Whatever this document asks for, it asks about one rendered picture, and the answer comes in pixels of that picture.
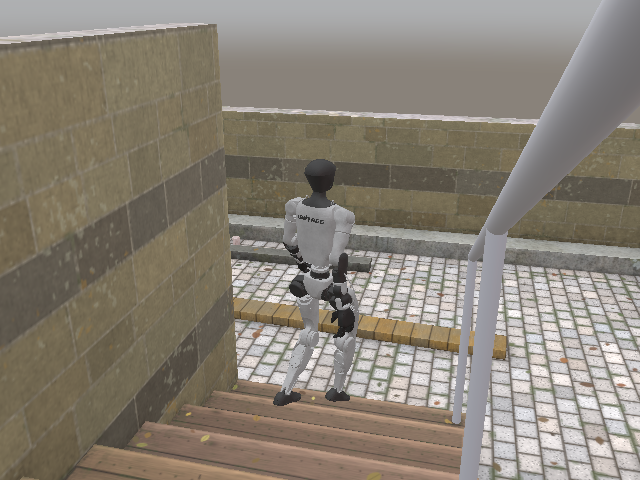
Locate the robot left hand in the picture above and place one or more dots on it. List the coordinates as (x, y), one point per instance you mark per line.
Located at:
(303, 267)

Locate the robot right upper arm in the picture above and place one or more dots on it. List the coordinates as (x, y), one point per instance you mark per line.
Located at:
(345, 220)

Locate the robot left thigh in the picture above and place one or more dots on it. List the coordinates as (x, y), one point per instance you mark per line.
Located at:
(309, 309)

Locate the robot right forearm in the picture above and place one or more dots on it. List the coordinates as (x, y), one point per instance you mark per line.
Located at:
(340, 283)

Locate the robot right hand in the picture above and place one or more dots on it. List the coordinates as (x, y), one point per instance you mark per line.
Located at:
(346, 321)

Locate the robot left forearm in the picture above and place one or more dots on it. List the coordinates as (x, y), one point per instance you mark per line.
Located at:
(295, 252)

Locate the robot torso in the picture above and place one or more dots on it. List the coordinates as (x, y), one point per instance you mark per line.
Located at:
(315, 233)

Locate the robot left upper arm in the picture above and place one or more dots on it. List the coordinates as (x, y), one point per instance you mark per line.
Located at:
(290, 237)

